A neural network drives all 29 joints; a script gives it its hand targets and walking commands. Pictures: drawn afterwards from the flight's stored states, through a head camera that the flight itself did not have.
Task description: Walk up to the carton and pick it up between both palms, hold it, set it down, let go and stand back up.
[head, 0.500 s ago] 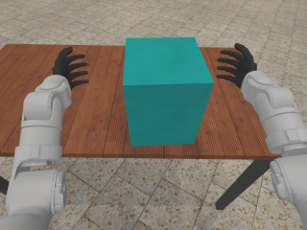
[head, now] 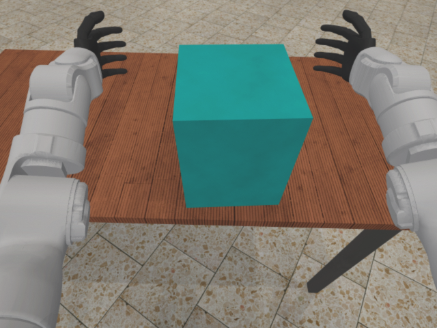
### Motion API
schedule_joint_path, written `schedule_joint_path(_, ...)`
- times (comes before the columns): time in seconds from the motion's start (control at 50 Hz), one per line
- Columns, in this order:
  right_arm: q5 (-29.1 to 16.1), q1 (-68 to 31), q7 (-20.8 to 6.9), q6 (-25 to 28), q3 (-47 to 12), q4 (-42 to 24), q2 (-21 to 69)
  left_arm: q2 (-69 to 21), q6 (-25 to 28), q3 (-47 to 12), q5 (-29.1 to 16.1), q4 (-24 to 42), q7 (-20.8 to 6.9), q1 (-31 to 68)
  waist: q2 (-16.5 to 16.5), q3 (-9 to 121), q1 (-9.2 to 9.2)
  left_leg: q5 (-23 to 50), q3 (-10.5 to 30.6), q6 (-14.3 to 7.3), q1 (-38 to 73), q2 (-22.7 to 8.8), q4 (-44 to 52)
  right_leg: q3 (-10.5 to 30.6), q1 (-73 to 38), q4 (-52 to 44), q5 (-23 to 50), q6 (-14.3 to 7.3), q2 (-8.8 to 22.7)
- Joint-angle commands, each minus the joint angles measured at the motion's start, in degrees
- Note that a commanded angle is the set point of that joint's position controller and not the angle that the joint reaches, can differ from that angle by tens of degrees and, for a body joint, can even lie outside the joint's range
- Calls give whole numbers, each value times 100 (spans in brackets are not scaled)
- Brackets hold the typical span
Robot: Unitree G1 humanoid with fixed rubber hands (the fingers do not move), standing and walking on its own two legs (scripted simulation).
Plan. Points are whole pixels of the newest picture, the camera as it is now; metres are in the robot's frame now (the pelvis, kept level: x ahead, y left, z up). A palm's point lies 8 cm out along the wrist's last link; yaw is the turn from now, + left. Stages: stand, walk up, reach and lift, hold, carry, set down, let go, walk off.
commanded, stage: reach and lift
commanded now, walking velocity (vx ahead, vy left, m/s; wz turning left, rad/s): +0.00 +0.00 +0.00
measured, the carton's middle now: (232, 130) +0.46 +0.01 +0.09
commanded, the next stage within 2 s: none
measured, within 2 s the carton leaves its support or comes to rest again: neither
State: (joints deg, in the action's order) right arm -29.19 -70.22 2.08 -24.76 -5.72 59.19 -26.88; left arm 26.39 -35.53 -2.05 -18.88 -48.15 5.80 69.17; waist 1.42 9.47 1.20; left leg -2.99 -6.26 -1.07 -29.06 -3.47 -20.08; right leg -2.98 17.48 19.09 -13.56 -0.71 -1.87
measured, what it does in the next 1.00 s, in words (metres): stands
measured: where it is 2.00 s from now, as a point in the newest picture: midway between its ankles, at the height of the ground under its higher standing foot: outside the picture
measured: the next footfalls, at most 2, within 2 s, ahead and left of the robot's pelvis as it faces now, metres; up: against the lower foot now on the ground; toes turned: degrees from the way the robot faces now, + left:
none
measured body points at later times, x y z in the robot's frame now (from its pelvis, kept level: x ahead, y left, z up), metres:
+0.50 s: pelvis +0.01 -0.02 +0.00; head +0.07 +0.00 +0.45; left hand +0.47 +0.22 +0.14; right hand +0.49 -0.19 +0.14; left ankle +0.06 +0.11 -0.74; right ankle -0.06 -0.11 -0.74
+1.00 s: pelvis +0.01 -0.01 +0.00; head +0.07 +0.00 +0.44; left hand +0.47 +0.20 +0.11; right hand +0.48 -0.16 +0.11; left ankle +0.06 +0.11 -0.74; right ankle -0.06 -0.11 -0.74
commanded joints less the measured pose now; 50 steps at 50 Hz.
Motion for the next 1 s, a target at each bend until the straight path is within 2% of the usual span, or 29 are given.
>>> schedule_joint_path(0.0, -72, -3302, 34, 422, 175, -811, -1173, 990, 410, 403, 213, 749, -127, 3023, -301, 3548, -9, 1955, 745, 89, 3933, 109, -625, 28, 531, -95, 3206, 483, -65)
schedule_joint_path(0.02, -63, -3072, 49, 447, 108, -770, -1086, 943, 435, 413, 308, 874, -152, 2799, -327, 3578, 38, 2241, 744, 87, 4096, 130, -630, 37, 442, -97, 3463, 504, -87)
schedule_joint_path(0.06, 0, -2936, 54, 536, 287, -970, -1183, 892, 467, 494, 406, 1285, -178, 2771, -527, 3849, -60, 2631, 751, 250, 4495, 68, -711, -78, 578, -135, 3494, 471, -145)
schedule_joint_path(0.08, -41, -2760, 66, 568, 273, -863, -1107, 709, 465, 447, 437, 1274, -201, 2542, -571, 3687, -104, 2726, 778, 289, 4501, 91, -765, -85, 644, -160, 3431, 457, -168)
schedule_joint_path(0.1, 20, -2681, 63, 614, 264, -1046, -1028, 726, 496, 541, 480, 1346, -226, 2426, -431, 3755, -40, 2845, 794, 288, 4576, 75, -783, -99, 577, -201, 3419, 455, -205)
schedule_joint_path(0.14, 41, -2380, 91, 661, 201, -881, -893, 611, 575, 555, 595, 1163, -295, 2088, -460, 3320, -65, 2691, 765, 243, 4411, 116, -729, -45, 541, -211, 3394, 468, -163)
schedule_joint_path(0.16, 68, -2348, 115, 725, 287, -1092, -960, 645, 609, 656, 626, 1319, -311, 2004, -448, 3330, -98, 2636, 730, 261, 4366, 131, -696, -104, 431, -217, 3392, 485, -184)
schedule_joint_path(0.18, 106, -2330, 138, 761, 216, -1166, -822, 693, 680, 645, 633, 1324, -344, 2025, -466, 3264, 17, 2513, 699, 206, 4249, 161, -673, -20, 337, -245, 3302, 497, -153)
schedule_joint_path(0.2, 116, -2343, 153, 790, 296, -1198, -799, 727, 757, 638, 630, 1346, -342, 2073, -405, 3209, -51, 2272, 699, 199, 4099, 137, -607, -35, 348, -231, 3135, 494, -144)
schedule_joint_path(0.22, 145, -2275, 171, 824, 260, -1291, -725, 693, 833, 692, 670, 1275, -342, 1939, -426, 3180, -34, 2230, 638, 183, 4036, 174, -634, -20, 339, -213, 3154, 536, -146)
schedule_joint_path(0.28, 332, -2349, 263, 1072, 466, -2254, -702, 763, 1135, 790, 546, 1882, -329, 2064, -376, 3834, -32, 2574, 634, 179, 4164, 190, -787, -27, 299, -72, 3742, 599, -138)
schedule_joint_path(0.34, 582, -2127, 356, 1206, 666, -2221, -643, 658, 1340, 823, 571, 1919, -325, 1996, -462, 4156, -118, 2741, 687, 257, 4400, 156, -957, -89, 588, 0, 3824, 571, -128)
schedule_joint_path(0.36, 628, -2196, 383, 1254, 691, -2355, -593, 757, 1412, 853, 514, 1810, -344, 2033, -459, 4161, -50, 2573, 641, 228, 4288, 172, -950, -39, 679, -44, 3683, 591, -80)
schedule_joint_path(0.38, 648, -2172, 417, 1255, 672, -2253, -484, 696, 1490, 789, 488, 1702, -342, 2038, -481, 4044, -95, 2408, 640, 207, 4076, 194, -912, -22, 635, 15, 3613, 601, -58)
schedule_joint_path(0.44, 731, -2086, 456, 1391, 775, -2327, -523, 684, 1674, 885, 525, 1890, -285, 2003, -564, 4595, -28, 2737, 647, 263, 4279, 151, -1043, -32, 782, 119, 3922, 599, -81)
schedule_joint_path(0.5, 766, -2018, 550, 1450, 617, -2298, -280, 688, 1819, 972, 583, 1479, -359, 1810, -307, 4501, 18, 2483, 595, 154, 3804, 206, -958, 67, 458, 224, 4227, 705, -7)
schedule_joint_path(0.54, 809, -1903, 558, 1501, 612, -2074, -203, 656, 1931, 1098, 688, 1204, -380, 1727, -108, 4251, 67, 2339, 600, 114, 3601, 196, -911, 49, 507, 234, 4160, 749, -4)
schedule_joint_path(0.58, 812, -1765, 541, 1545, 478, -1628, -5, 480, 2097, 1003, 771, 808, -427, 1582, -189, 3906, 100, 2193, 597, 62, 3367, 208, -863, 104, 482, 329, 4164, 741, 13)
schedule_joint_path(0.6, 843, -1752, 528, 1604, 410, -1424, 28, 409, 2193, 1048, 814, 438, -442, 1471, -53, 3749, 110, 2180, 612, 55, 3298, 196, -844, 80, 531, 293, 4045, 748, 33)
schedule_joint_path(0.62, 853, -1790, 525, 1672, 456, -1363, 26, 402, 2330, 1000, 840, 450, -440, 1609, -173, 3798, 154, 2001, 582, 86, 3320, 179, -795, 85, 666, 256, 3810, 731, 23)
schedule_joint_path(0.64, 873, -1638, 536, 1721, 320, -1236, 155, 360, 2422, 1050, 884, 142, -453, 1411, 4, 3530, 182, 2053, 575, 47, 3178, 195, -826, 149, 480, 245, 3855, 740, 51)
schedule_joint_path(0.66, 898, -1740, 531, 1804, 425, -1186, 109, 209, 2521, 983, 888, 48, -453, 1495, -21, 3533, 124, 2053, 580, 44, 3146, 189, -806, 93, 586, 295, 3893, 720, 40)
schedule_joint_path(0.74, 919, -1807, 533, 2075, 351, -1171, 311, 173, 3011, 946, 855, -59, -456, 1712, 13, 3870, 183, 2011, 535, 56, 2872, 207, -803, 158, 356, 393, 4040, 740, 73)
schedule_joint_path(0.78, 1032, -1841, 538, 2209, 384, -1413, 357, 174, 3199, 971, 884, 31, -463, 1768, 52, 4244, 138, 2187, 508, 87, 2724, 203, -839, 193, 98, 510, 4511, 768, 93)
schedule_joint_path(0.8, 1070, -1904, 559, 2223, 380, -1316, 367, 255, 3228, 1024, 898, -148, -478, 1808, 136, 4084, 147, 2126, 501, 33, 2614, 207, -859, 251, 63, 545, 4614, 812, 122)
schedule_joint_path(0.88, 1140, -1968, 586, 2374, 545, -1304, 264, 63, 3310, 1025, 1016, 215, -403, 1948, -178, 4539, 122, 2552, 544, 134, 3287, 171, -992, 62, 650, 478, 4302, 744, 22)
schedule_joint_path(0.92, 1180, -1970, 581, 2335, 633, -1168, 327, -39, 3264, 1002, 1045, 181, -325, 2018, -202, 4385, 69, 2265, 491, 187, 3339, 155, -1003, 39, 884, 356, 3787, 678, -6)
schedule_joint_path(0.94, 1213, -2022, 588, 2326, 627, -1314, 331, -55, 3242, 1027, 1027, 133, -305, 1985, -204, 4355, 107, 2139, 469, 165, 3303, 163, -1000, 73, 911, 301, 3657, 686, 4)
schedule_joint_path(0.98, 1340, -2125, 585, 2297, 774, -1295, 388, -249, 3212, 901, 1009, 223, -250, 2179, -265, 4578, 25, 2202, 518, 196, 3520, 116, -1036, -5, 1186, 283, 3414, 630, -44)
